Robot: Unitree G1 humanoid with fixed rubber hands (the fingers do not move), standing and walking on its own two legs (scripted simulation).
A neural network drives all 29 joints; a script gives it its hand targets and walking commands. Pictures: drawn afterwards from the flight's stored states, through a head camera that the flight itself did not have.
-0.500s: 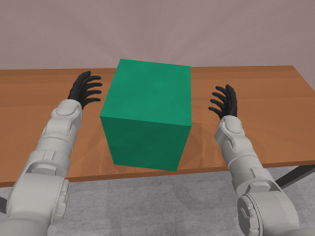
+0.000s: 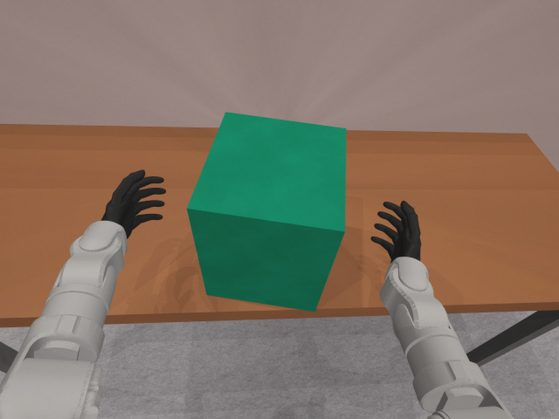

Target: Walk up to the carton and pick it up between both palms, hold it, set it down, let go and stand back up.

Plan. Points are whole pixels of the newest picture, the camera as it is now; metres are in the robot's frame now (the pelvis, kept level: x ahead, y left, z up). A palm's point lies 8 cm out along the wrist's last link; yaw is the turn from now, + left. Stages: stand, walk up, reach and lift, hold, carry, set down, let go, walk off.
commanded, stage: set down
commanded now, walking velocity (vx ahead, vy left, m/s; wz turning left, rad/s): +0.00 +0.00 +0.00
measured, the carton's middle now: (272, 216) +0.43 -0.02 +0.01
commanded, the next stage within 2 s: none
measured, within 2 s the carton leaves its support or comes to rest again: neither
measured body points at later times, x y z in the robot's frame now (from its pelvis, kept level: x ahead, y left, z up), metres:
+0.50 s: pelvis +0.01 +0.00 +0.00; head +0.02 +0.04 +0.45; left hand +0.35 +0.23 +0.02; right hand +0.28 -0.19 +0.02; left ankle +0.01 +0.09 -0.73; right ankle +0.04 -0.13 -0.73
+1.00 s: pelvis +0.02 +0.00 +0.00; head +0.04 +0.03 +0.45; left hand +0.30 +0.23 -0.01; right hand +0.25 -0.19 -0.01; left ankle +0.01 +0.09 -0.73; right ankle +0.04 -0.13 -0.73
